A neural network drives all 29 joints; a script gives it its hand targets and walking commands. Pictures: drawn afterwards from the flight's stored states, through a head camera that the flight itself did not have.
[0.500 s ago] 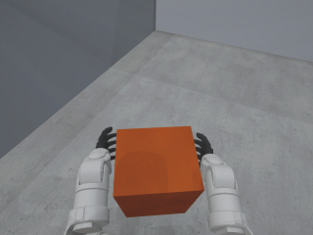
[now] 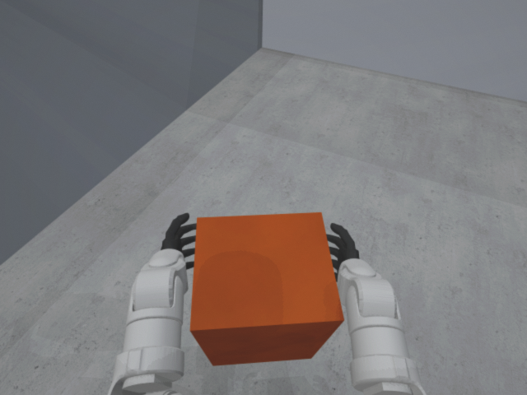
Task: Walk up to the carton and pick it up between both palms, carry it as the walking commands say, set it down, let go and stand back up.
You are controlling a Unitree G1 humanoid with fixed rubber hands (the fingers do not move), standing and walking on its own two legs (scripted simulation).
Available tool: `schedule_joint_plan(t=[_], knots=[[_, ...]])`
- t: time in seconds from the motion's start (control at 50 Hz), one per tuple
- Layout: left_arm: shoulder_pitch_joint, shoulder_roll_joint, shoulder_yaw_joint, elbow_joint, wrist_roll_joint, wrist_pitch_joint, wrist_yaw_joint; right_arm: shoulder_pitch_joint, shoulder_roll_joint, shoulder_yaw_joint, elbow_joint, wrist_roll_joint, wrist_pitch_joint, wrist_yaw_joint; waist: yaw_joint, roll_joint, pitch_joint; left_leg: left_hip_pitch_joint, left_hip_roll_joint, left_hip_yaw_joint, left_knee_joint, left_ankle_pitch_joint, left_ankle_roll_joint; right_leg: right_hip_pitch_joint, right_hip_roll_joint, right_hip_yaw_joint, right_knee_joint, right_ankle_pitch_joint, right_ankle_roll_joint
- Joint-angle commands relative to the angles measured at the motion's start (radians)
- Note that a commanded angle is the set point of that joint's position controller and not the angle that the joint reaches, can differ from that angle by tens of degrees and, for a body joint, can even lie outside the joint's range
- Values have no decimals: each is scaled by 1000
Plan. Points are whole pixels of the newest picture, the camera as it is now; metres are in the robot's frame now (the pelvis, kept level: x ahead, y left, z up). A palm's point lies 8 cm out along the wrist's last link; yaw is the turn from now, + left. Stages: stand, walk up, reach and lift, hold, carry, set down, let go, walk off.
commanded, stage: hold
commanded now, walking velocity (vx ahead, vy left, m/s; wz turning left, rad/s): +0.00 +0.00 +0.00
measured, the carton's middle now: (261, 297) +0.28 +0.01 -0.02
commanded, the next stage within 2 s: carry in 0.24 s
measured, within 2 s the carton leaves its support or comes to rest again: neither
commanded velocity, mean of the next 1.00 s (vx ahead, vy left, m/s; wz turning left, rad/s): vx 0.00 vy -0.24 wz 0.00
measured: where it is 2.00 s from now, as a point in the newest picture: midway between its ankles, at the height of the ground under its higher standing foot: outside the picture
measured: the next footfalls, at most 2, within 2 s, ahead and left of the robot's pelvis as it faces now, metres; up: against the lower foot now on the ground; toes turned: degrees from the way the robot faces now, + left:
left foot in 0.90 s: +0.07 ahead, +0.05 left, +0.00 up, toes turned +12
right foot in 1.24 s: +0.09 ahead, -0.22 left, +0.00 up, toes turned +1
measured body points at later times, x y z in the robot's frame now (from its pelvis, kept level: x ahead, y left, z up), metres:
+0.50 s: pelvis -0.01 -0.03 -0.01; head -0.03 -0.04 +0.44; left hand +0.30 +0.13 +0.07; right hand +0.30 -0.15 +0.05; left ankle +0.05 +0.14 -0.74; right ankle +0.03 -0.12 -0.74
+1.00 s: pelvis +0.00 -0.06 -0.01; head +0.03 -0.05 +0.44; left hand +0.28 +0.13 +0.05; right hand +0.32 -0.15 +0.06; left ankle +0.03 +0.04 -0.74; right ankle +0.00 -0.15 -0.69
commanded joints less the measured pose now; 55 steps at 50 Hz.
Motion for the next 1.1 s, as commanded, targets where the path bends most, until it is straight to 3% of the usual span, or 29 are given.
schedule_joint_plan(t=[0.0,0.04,0.06,0.08,0.1,0.2,0.22,0.28,0.34,0.38,0.4,0.46,0.48,0.5,0.52,0.6,0.7,0.76,0.78,0.82,0.84,0.86,0.88,0.9,0.92,0.96,1.0,1.06,1.08], knots=[[-533,-951,-778,-132,-303,-16,-270,-483,999,657,-160,217,-30,230,-22,7,-410,197,-137,-3,-43,117,19,246,39,57,-101,215,18],[-453,-972,-718,-15,-267,4,-263,-531,979,644,-165,190,-19,224,14,-64,-393,201,-128,-6,-50,75,27,227,35,56,-105,160,22],[-482,-960,-773,-98,-276,3,-261,-403,963,619,-126,172,-14,217,-34,35,-361,229,-130,-18,-54,119,17,196,40,62,-108,216,9],[-514,-951,-761,-67,-273,3,-259,-467,970,622,-132,179,-23,223,-22,-9,-338,213,-133,-20,-53,53,15,159,50,58,-114,111,8],[-458,-966,-780,-109,-279,-5,-265,-438,966,645,-186,193,-29,221,-40,5,-407,229,-134,-20,-45,151,18,223,49,43,-104,235,16],[-487,-974,-785,-101,-298,-7,-267,-477,965,689,-216,206,-34,222,-6,-25,-420,241,-127,-18,-41,124,23,206,40,70,-106,216,19],[-477,-941,-790,-103,-326,5,-252,-507,873,671,-287,230,-19,214,-11,-10,-470,96,105,-9,107,331,27,103,-161,17,56,354,5],[-513,-952,-855,-267,-405,34,-237,-466,866,716,-379,291,22,202,-11,34,-452,61,204,-137,25,191,78,2,-79,-17,133,54,8],[-474,-896,-868,-302,-432,123,-221,-458,817,733,-454,316,99,172,5,156,-279,-94,310,-302,-146,-340,122,-97,-45,-13,238,-287,16],[-536,-899,-886,-262,-457,193,-210,-466,784,682,-397,299,172,170,2,284,-268,-181,318,-300,-224,-456,97,-69,-41,-21,290,-225,6],[-558,-897,-902,-302,-492,220,-212,-502,800,691,-448,326,196,167,0,272,-313,-211,308,-257,-201,-430,94,-9,-36,-22,218,-201,-10],[-580,-910,-907,-395,-538,297,-199,-496,830,720,-514,364,274,152,-3,189,-275,-205,237,-154,-68,-318,48,14,-34,-25,73,-187,-28],[-590,-887,-880,-391,-552,327,-204,-452,826,702,-448,357,313,153,4,55,-269,-270,226,-137,34,-291,52,29,-68,28,-39,-203,-38],[-562,-894,-878,-430,-540,344,-201,-523,842,756,-574,391,322,147,8,-236,-240,-353,78,38,298,-267,6,47,-226,236,-209,-247,-78],[-509,-905,-845,-388,-525,367,-204,-553,812,771,-627,391,337,135,3,-322,-239,-351,-29,112,534,-402,-5,-36,-311,280,-250,-137,-109],[-525,-930,-837,-491,-565,424,-210,-568,869,816,-696,448,407,125,-3,-165,-272,-384,26,110,704,-328,9,51,-224,63,-114,320,-139],[-398,-906,-819,-471,-545,463,-202,-461,870,784,-637,452,468,122,10,-216,-393,-369,29,176,519,-378,-7,251,-220,39,2,713,-202],[-406,-871,-854,-555,-538,475,-196,-410,866,799,-624,464,484,139,12,-145,-338,-281,17,195,451,-368,17,155,-216,68,-51,563,-225],[-435,-906,-860,-560,-556,477,-198,-478,879,806,-694,476,478,141,9,-214,-377,-227,20,204,369,-330,20,147,-192,10,-34,502,-219],[-449,-917,-889,-599,-563,481,-194,-455,896,790,-696,482,480,146,-10,-161,-370,-138,20,217,187,-189,26,115,-188,10,48,665,-197],[-467,-927,-907,-588,-570,491,-187,-416,894,756,-659,470,484,152,-23,-70,-429,2,47,210,-13,-4,26,71,-151,-50,83,489,-151],[-522,-936,-934,-641,-593,487,-179,-400,894,723,-659,459,482,159,-55,49,-469,219,174,48,-60,180,70,-132,-111,-66,192,321,-99],[-497,-949,-944,-603,-591,494,-175,-412,891,731,-666,466,474,161,-36,404,-465,384,491,-373,-73,749,169,-387,11,-98,361,-273,3],[-490,-959,-944,-599,-583,485,-177,-391,893,739,-656,468,472,171,-24,359,-478,370,536,-455,-41,656,235,-454,-24,49,556,-367,14],[-483,-951,-930,-602,-572,482,-184,-445,920,761,-675,476,467,167,-19,245,-496,338,535,-411,-25,595,259,-423,-51,85,634,-333,1],[-468,-964,-938,-597,-575,469,-181,-388,930,766,-647,455,459,167,-29,79,-411,222,419,-255,-44,252,213,-431,-88,63,589,-256,0],[-552,-987,-966,-705,-621,461,-173,-409,945,770,-714,473,452,170,-37,170,-438,260,360,-187,-49,317,178,-394,-22,-11,494,-248,-2],[-474,-999,-961,-669,-598,473,-161,-428,942,756,-742,478,459,165,-29,268,-414,122,351,-105,-38,513,146,-278,-38,-37,395,-221,0],[-508,-977,-962,-694,-610,468,-163,-382,913,737,-716,455,458,165,-35,258,-426,157,366,-160,-46,480,163,-264,-7,-56,342,-256,1]])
